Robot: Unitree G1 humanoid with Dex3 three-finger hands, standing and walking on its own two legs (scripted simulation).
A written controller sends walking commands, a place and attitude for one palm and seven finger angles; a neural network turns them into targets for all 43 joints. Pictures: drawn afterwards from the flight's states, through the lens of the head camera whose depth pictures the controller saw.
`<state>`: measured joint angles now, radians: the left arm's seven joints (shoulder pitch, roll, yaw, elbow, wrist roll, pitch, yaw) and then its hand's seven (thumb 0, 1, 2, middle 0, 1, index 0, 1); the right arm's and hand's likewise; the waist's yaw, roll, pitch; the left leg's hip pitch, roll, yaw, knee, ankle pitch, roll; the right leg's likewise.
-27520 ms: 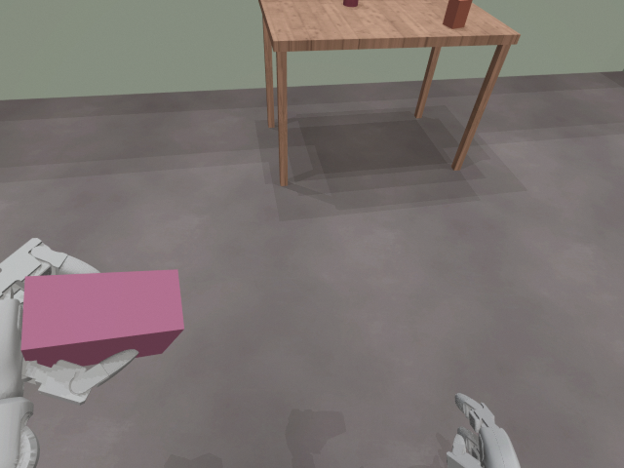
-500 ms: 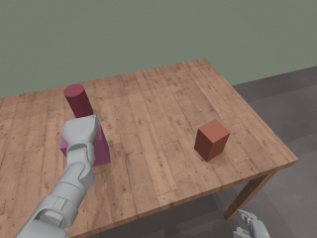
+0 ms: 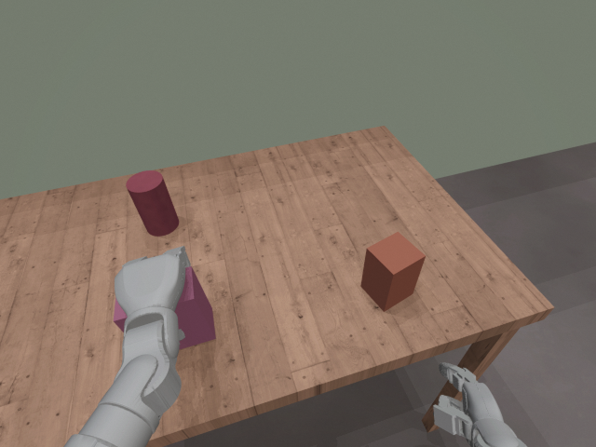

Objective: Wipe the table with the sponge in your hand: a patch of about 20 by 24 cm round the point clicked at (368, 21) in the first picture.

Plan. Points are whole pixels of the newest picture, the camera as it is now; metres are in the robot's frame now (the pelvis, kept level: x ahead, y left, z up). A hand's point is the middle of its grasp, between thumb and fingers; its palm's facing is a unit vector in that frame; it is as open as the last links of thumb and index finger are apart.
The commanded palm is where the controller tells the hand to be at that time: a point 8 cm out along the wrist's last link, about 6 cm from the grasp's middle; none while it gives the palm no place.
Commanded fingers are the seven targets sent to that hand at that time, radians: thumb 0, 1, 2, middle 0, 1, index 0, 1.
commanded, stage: wipe back along the middle lane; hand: left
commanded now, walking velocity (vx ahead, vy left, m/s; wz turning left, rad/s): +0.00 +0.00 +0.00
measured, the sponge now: (173, 320) +0.29 +0.24 -0.02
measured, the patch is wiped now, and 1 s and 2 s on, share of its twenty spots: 0.55 0.65 0.70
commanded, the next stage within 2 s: slide across to the third lane in 0.32 s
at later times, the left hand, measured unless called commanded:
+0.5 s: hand (172, 329) +0.25 +0.21 +0.03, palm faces +0.01 -0.09 -1.00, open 10.2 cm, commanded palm +0.22 +0.19 +0.08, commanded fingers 0.00 0.10 1.30 -1.20 -1.60 -1.20 -1.60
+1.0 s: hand (211, 320) +0.27 +0.16 +0.03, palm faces -0.01 -0.07 -1.00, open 10.2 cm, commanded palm +0.25 +0.14 +0.08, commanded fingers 0.00 0.10 1.30 -1.20 -1.60 -1.20 -1.60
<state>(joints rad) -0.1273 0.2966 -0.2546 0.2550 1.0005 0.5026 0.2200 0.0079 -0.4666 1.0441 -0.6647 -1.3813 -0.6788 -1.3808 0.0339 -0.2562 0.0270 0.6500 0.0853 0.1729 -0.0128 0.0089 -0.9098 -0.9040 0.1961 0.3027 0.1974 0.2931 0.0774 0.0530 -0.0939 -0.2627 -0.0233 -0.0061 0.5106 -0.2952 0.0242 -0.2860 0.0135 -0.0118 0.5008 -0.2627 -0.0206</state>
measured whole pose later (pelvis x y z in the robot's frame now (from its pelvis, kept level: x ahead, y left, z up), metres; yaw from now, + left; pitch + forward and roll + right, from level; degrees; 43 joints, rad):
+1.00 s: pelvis -0.02 -0.02 +0.00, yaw +0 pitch +0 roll +1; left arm -0.16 0.21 -0.42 0.27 1.01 0.55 0.22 -0.01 -0.49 1.05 -0.70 -1.35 -0.71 -1.34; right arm 0.01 -0.24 0.02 0.68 0.09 0.14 0.01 0.01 -0.91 -0.90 0.20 0.30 0.19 0.29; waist 0.10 0.08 -0.08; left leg -0.24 -0.02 -0.02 0.50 -0.27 0.00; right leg -0.27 0.02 -0.02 0.52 -0.25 -0.04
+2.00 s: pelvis -0.04 -0.03 +0.00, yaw +0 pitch +5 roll +1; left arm -0.58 0.21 -0.26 0.81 0.98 0.46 0.26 -0.01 -0.52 1.05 -0.74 -1.31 -0.76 -1.29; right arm 0.09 -0.24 0.03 0.73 0.09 0.14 -0.09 0.01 -0.91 -0.90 0.20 0.30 0.20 0.29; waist 0.01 0.04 -0.10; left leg -0.39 0.00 -0.01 0.52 -0.23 -0.01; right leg -0.43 0.04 -0.02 0.54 -0.21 -0.06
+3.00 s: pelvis -0.03 -0.01 -0.01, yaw -1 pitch +14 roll -1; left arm -0.96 0.34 -0.13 1.25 1.02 0.38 0.31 0.01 -0.52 1.06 -0.73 -1.31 -0.75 -1.30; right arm 0.20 -0.25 0.01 0.79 0.06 0.09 -0.05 0.01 -0.91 -0.90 0.20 0.30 0.20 0.29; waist -0.11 0.03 -0.12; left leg -0.59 0.00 0.00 0.61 -0.27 0.01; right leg -0.60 0.04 -0.01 0.56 -0.21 -0.03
